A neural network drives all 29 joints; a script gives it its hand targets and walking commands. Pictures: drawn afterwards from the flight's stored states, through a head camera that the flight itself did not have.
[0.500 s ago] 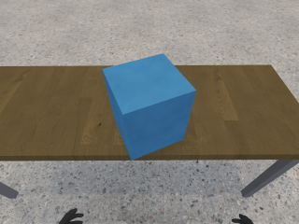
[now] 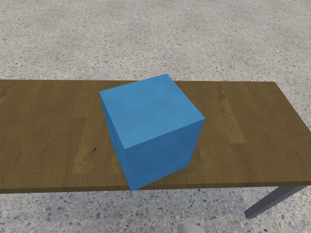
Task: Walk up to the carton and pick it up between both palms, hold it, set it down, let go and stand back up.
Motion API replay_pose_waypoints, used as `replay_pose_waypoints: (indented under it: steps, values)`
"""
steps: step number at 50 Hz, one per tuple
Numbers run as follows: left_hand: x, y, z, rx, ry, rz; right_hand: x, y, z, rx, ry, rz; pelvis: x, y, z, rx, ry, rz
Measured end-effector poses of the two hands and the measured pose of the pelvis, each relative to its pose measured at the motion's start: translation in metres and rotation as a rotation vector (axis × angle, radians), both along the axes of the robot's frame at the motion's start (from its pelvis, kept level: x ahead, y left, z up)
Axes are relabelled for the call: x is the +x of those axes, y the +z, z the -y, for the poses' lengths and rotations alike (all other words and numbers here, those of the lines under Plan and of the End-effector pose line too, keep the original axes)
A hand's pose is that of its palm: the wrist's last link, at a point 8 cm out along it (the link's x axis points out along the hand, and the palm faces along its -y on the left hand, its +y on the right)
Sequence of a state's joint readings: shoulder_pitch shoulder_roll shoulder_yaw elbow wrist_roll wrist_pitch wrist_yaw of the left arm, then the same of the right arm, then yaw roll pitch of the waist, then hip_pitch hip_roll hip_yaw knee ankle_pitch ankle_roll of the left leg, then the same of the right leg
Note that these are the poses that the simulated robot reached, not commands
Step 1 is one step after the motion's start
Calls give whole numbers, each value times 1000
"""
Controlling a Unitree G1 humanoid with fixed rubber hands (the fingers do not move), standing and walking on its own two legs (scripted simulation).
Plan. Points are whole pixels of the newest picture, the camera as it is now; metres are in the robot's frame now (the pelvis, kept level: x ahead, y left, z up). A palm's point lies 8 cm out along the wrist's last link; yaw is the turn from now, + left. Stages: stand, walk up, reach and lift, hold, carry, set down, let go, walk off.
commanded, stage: walk up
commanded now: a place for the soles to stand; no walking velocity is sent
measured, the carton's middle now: (148, 133) +0.40 +0.03 +0.00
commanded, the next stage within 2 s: none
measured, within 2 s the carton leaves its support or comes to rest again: neither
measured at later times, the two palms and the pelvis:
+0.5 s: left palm (84, 222) +0.18 +0.20 -0.10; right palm out of the picture +0.12 -0.30 -0.12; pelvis +0.07 -0.05 +0.00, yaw +3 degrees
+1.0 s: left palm out of the picture +0.12 +0.22 -0.12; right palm (256, 229) +0.15 -0.28 -0.12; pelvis +0.07 -0.04 +0.00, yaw +6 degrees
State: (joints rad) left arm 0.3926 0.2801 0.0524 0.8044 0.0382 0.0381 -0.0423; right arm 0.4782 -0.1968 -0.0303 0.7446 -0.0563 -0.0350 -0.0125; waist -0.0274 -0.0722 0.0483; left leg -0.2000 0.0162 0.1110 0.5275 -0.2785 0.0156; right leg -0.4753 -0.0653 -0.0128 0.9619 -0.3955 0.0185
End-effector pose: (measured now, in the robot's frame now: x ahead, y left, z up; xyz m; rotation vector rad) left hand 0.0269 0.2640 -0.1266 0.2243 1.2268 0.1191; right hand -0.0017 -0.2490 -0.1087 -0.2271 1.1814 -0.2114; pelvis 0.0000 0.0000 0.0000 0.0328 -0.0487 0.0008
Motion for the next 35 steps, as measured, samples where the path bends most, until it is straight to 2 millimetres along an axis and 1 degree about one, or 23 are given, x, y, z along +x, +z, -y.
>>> replay_pose_waypoints:
  steps: [3, 5, 8, 10, 13, 15, 19, 22, 26, 30, 35]
  values:
    - [30, 6, 13, 5, -19, 42, 0, -8, 7, 26, -16, -48, 11, -1, 7, 1, 3, 4]
    - [50, 7, 22, 18, -28, 78, 7, -18, 14, 48, -16, -67, 18, -6, 14, 1, 6, 8]
    - [74, 6, 35, 42, -25, 122, 29, -36, 26, 79, -7, -72, 29, -16, 26, -14, 4, 11]
    - [88, 9, 44, 47, -20, 143, 47, -41, 32, 89, 0, -55, 34, -17, 31, -21, 12, 7]
    - [108, 14, 52, 46, -10, 173, 72, -43, 38, 87, 27, -25, 40, -16, 35, -23, 21, -7]
    - [120, 17, 57, 44, -19, 185, 86, -39, 40, 86, 39, -1, 43, -14, 38, -14, 18, -12]
    - [138, 23, 63, 24, -17, 215, 105, -27, 44, 78, 67, 26, 54, -7, 43, -8, 36, -34]
    - [146, 24, 65, 11, -13, 233, 116, -20, 48, 63, 84, 32, 61, -4, 45, -12, 47, -40]
    - [148, 22, 64, 1, -3, 233, 130, -13, 50, 50, 99, 52, 69, -3, 45, -19, 59, -36]
    - [144, 19, 60, -1, 18, 216, 145, -10, 48, 48, 113, 76, 73, -3, 45, -25, 67, -31]
    - [132, 15, 53, 3, 44, 184, 158, -8, 41, 53, 133, 95, 75, -3, 44, -31, 77, -29]
